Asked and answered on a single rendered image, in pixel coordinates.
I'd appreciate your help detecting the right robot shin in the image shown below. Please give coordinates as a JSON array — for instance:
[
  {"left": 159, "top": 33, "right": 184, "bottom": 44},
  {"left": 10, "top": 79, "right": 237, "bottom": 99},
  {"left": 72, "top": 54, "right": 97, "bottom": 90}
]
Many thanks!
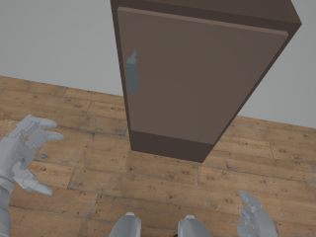
[{"left": 184, "top": 214, "right": 195, "bottom": 220}]

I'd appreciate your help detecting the cupboard door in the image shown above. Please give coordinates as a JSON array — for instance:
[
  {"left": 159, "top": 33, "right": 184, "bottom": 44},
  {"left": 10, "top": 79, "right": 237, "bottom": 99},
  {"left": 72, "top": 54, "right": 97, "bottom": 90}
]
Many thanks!
[{"left": 117, "top": 6, "right": 288, "bottom": 144}]

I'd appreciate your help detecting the robot left thigh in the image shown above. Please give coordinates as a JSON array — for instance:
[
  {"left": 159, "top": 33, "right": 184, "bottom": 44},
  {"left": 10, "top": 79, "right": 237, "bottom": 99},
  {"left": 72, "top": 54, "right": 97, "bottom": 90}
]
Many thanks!
[{"left": 109, "top": 215, "right": 141, "bottom": 237}]

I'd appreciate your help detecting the right robot hand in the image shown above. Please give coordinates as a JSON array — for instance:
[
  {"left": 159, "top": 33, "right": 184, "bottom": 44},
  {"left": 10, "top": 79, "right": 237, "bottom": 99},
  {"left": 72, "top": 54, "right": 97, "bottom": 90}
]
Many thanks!
[{"left": 237, "top": 190, "right": 278, "bottom": 237}]

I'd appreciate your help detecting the robot left forearm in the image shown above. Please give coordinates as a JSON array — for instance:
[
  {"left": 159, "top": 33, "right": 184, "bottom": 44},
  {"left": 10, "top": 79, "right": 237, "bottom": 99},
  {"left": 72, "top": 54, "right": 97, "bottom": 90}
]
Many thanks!
[{"left": 0, "top": 176, "right": 16, "bottom": 237}]

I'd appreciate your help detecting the left robot hand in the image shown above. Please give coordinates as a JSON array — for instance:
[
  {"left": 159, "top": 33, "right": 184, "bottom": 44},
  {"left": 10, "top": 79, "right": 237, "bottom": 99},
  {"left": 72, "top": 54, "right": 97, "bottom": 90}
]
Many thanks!
[{"left": 0, "top": 115, "right": 64, "bottom": 196}]

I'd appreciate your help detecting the handle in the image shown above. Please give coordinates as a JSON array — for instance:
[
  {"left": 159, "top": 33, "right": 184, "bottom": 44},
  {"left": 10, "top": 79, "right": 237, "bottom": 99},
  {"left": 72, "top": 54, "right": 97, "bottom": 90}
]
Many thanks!
[{"left": 126, "top": 49, "right": 138, "bottom": 94}]

